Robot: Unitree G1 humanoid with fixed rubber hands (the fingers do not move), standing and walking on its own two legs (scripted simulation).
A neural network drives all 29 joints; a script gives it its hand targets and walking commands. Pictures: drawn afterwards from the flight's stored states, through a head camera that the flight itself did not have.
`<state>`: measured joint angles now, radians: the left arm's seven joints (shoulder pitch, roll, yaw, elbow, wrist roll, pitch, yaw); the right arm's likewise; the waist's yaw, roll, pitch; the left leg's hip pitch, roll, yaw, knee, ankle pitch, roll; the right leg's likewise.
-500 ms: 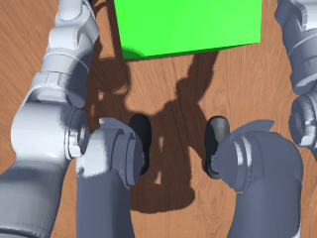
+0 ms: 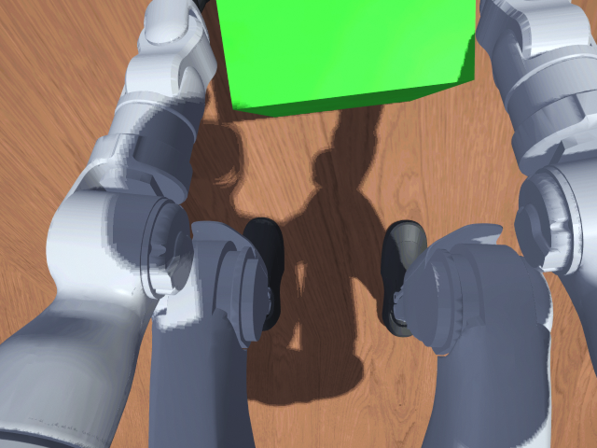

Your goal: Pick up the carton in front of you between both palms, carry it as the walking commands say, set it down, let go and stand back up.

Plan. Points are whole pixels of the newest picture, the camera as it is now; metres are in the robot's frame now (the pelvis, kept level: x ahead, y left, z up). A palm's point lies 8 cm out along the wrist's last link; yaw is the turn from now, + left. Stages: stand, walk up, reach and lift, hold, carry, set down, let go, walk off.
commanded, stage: reach and lift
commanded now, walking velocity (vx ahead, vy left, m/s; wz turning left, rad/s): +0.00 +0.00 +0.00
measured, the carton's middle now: (337, 12) +0.54 -0.01 -0.25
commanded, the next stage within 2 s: none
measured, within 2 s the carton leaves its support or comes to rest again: leaves its support in 0.20 s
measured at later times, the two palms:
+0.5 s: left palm out of the picture +0.52 +0.12 -0.03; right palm out of the picture +0.52 -0.18 -0.03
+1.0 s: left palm out of the picture +0.49 +0.13 +0.11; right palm out of the picture +0.48 -0.17 +0.11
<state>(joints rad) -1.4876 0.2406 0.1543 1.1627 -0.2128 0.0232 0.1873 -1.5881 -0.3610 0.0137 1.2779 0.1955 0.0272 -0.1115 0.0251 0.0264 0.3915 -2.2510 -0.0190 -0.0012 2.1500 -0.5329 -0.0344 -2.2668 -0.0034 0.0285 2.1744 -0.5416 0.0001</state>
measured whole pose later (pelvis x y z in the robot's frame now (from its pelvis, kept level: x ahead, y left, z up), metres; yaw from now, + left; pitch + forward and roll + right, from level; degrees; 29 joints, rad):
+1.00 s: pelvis +0.02 +0.01 +0.16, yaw -3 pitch +41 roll +1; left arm -0.88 -0.07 0.46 0.58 0.19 0.39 0.08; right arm -0.91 0.00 -0.40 0.64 -0.20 0.40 -0.03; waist 0.01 0.01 -0.21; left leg -1.85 -0.05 -0.04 1.64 -0.50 -0.03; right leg -1.87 0.04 0.05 1.64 -0.48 0.03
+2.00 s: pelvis +0.10 +0.01 +0.40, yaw -4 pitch +0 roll +0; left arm -0.29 -0.16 0.28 0.39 0.25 0.55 0.01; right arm -0.27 0.15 -0.27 0.38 -0.25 0.56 -0.01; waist 0.00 0.01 -0.06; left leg -0.27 -0.02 -0.06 0.52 -0.25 -0.01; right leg -0.28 0.02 0.06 0.51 -0.24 0.01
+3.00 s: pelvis +0.11 +0.01 +0.41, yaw -4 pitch -6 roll +0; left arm -0.27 -0.15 0.24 0.28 0.28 0.68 -0.01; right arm -0.26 0.15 -0.22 0.26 -0.28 0.69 0.01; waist 0.00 0.00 0.04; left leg -0.06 -0.01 -0.06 0.37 -0.20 -0.01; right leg -0.07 0.01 0.06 0.37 -0.19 0.01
